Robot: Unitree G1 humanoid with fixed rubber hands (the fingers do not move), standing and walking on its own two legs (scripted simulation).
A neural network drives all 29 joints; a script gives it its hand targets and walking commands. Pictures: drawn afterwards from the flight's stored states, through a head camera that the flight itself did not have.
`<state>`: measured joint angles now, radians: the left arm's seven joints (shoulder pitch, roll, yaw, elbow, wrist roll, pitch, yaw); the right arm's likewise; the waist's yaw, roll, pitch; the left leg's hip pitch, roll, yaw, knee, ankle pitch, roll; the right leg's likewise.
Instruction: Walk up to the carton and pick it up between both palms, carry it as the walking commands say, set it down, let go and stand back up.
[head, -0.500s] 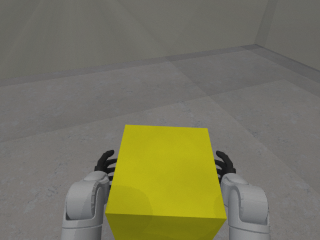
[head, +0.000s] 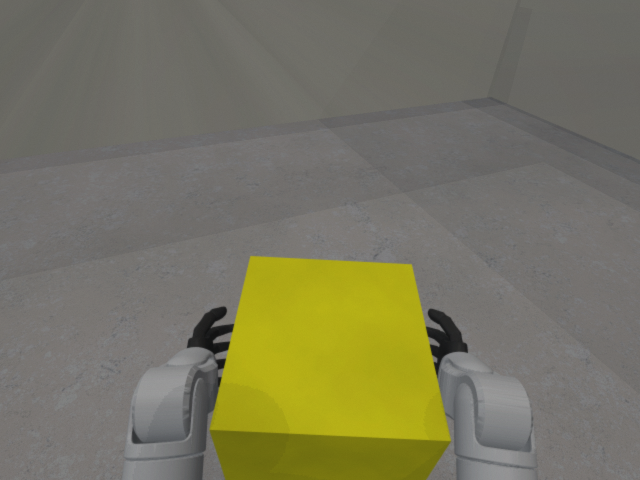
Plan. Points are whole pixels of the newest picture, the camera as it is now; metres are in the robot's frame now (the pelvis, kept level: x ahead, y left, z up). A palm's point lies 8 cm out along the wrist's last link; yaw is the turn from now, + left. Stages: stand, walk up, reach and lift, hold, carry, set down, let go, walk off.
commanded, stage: carry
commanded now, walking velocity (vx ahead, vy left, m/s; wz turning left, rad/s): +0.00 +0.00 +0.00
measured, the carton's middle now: (324, 391) +0.26 +0.00 +0.04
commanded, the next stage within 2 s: none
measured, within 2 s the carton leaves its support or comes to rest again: neither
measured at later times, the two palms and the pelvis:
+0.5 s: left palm (216, 375) +0.24 +0.13 +0.09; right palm (472, 392) +0.24 -0.16 +0.08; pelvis -0.02 -0.01 +0.00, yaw +0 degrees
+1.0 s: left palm (216, 362) +0.26 +0.13 +0.08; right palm (461, 374) +0.27 -0.16 +0.08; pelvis +0.00 -0.01 +0.00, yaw +1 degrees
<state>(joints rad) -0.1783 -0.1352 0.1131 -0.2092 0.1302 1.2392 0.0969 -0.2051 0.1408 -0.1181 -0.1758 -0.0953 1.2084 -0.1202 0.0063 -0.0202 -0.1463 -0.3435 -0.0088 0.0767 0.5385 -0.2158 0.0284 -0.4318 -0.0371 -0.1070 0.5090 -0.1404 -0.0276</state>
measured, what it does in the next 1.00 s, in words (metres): stands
